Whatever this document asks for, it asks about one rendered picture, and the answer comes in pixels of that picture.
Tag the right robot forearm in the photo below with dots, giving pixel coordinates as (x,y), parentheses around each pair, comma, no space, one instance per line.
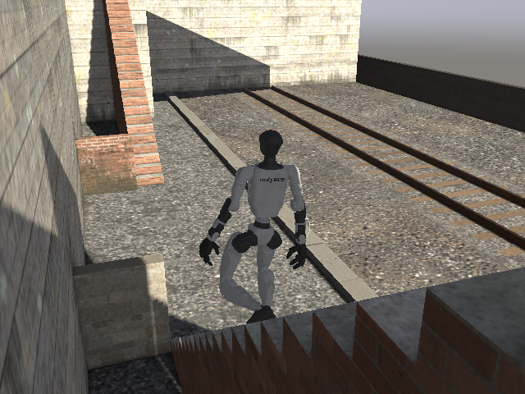
(300,226)

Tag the robot head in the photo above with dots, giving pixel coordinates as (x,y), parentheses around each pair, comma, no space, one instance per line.
(270,143)

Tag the robot right hand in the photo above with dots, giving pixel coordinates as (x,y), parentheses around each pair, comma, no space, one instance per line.
(300,257)

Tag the robot right shin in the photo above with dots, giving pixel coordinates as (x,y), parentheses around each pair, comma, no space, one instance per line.
(266,292)

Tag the robot left hand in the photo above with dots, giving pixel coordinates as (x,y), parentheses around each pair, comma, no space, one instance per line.
(206,249)

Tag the left robot forearm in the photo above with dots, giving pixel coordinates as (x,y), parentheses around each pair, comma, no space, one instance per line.
(215,231)

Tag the right robot upper arm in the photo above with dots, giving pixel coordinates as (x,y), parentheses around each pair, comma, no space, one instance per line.
(296,188)

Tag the left robot upper arm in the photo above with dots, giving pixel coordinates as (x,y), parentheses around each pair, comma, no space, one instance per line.
(242,175)

